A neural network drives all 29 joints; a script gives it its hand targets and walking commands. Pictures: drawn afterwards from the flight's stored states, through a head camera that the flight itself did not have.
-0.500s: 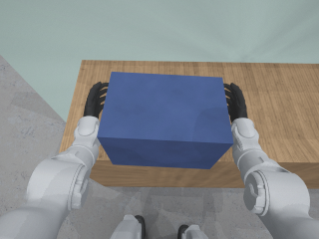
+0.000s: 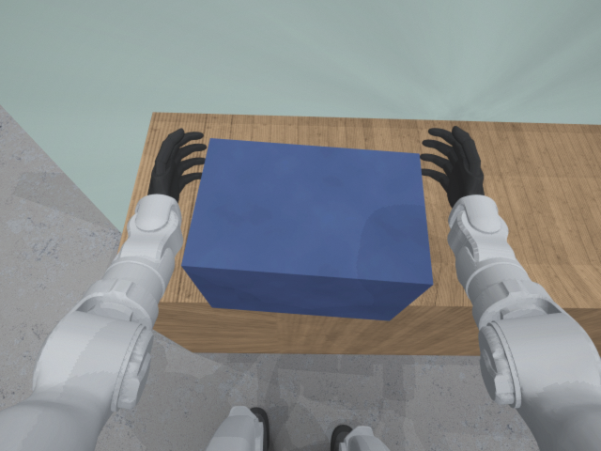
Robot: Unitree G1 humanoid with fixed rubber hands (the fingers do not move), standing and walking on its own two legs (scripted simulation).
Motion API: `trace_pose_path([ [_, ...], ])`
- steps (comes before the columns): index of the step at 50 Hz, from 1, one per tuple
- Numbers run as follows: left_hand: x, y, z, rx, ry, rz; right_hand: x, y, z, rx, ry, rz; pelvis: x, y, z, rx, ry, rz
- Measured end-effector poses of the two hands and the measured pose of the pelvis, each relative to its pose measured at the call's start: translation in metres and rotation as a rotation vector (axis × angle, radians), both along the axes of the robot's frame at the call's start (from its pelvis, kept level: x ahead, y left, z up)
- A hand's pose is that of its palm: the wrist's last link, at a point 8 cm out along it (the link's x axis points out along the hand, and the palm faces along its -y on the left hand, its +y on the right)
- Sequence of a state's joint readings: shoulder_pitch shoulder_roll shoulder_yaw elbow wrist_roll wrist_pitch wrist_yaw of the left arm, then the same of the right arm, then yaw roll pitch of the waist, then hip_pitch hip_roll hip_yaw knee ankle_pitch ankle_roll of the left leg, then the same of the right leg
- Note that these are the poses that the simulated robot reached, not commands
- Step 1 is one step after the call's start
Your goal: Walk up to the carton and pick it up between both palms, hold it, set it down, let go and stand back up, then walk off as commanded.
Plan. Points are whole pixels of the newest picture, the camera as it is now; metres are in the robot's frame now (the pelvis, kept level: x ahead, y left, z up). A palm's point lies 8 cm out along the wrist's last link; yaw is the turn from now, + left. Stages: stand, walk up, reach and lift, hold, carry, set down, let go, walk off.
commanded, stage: set down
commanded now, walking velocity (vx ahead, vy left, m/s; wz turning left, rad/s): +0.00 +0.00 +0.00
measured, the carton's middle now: (307, 237) +0.41 +0.02 -0.03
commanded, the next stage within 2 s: none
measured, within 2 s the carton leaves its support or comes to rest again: neither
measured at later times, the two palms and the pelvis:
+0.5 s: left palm (131, 210) +0.40 +0.24 +0.03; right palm (495, 218) +0.43 -0.22 +0.04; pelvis -0.01 -0.01 +0.00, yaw +1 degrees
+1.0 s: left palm (122, 284) +0.31 +0.24 +0.01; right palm (507, 288) +0.34 -0.22 +0.03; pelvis -0.01 -0.02 +0.02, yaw +4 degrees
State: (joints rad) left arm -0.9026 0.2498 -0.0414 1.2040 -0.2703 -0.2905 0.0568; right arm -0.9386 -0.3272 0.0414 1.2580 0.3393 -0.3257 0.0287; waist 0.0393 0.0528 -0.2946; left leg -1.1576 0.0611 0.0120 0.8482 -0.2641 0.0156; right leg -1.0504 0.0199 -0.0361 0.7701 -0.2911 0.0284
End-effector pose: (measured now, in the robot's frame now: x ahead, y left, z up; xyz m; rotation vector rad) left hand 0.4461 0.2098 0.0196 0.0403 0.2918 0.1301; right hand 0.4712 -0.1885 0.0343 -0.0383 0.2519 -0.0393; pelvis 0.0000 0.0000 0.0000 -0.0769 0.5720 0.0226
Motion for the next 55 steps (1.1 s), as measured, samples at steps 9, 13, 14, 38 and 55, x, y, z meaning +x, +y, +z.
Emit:
trace_pose_path([
  [9,-0.019,0.007,-0.004,0.001,-0.001,0.03,-0.027,-0.029,-0.008,-0.007,0.019,-0.046,-0.005,-0.005,-0.001,0.007,-0.023,0.003],
  [13,-0.023,0.017,-0.001,-0.001,0.008,0.059,-0.034,-0.041,-0.004,-0.013,0.027,-0.048,-0.008,-0.007,-0.003,0.022,-0.04,-0.005],
  [14,-0.024,0.019,0.001,-0.003,0.004,0.064,-0.035,-0.043,-0.003,-0.012,0.023,-0.047,-0.009,-0.008,-0.004,0.026,-0.043,-0.006],
  [38,-0.103,0.025,-0.001,-0.026,-0.011,0.049,-0.095,-0.02,-0.006,0.019,0.024,-0.009,-0.012,-0.021,0.015,0.032,-0.202,0.042],
  [55,-0.14,0.026,-0.003,-0.035,-0.008,0.082,-0.145,-0.036,-0.009,0.026,0.049,-0.036,-0.015,-0.018,0.022,0.054,-0.315,0.046],
])
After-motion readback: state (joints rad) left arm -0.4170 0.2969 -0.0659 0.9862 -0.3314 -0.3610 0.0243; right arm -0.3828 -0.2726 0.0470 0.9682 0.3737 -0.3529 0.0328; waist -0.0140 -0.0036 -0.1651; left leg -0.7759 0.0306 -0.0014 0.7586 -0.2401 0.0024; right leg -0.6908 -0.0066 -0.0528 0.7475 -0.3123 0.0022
